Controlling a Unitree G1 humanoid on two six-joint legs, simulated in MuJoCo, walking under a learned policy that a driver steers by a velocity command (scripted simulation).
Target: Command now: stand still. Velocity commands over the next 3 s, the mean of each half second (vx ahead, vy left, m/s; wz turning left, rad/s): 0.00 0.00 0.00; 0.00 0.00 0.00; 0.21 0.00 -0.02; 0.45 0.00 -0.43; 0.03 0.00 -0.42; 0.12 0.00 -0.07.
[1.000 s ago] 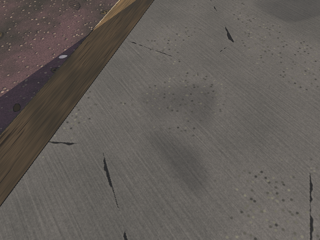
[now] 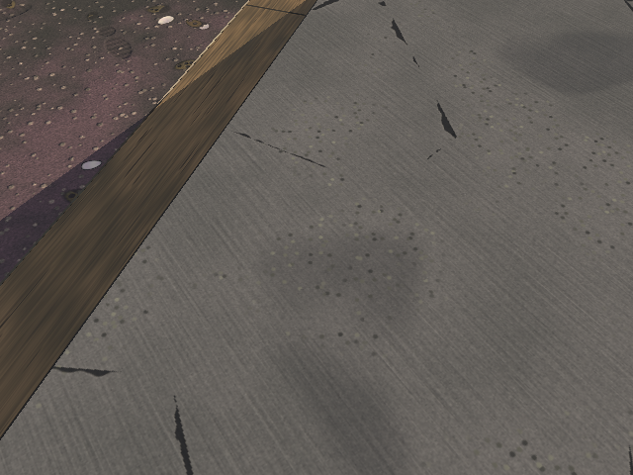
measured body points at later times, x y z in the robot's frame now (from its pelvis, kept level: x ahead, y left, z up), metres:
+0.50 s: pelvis +0.00 +0.00 +0.00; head +0.01 +0.00 +0.45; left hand +0.00 +0.24 -0.15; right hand +0.06 -0.26 -0.15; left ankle +0.03 +0.12 -0.74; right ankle -0.05 -0.12 -0.74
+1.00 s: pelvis +0.00 +0.00 +0.00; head +0.01 +0.00 +0.45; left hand -0.02 +0.23 -0.16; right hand +0.04 -0.25 -0.16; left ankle +0.03 +0.12 -0.74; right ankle -0.05 -0.12 -0.74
